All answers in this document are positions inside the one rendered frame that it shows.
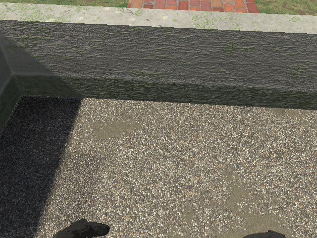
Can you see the left robot hand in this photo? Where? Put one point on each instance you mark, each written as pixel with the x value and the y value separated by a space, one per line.
pixel 83 229

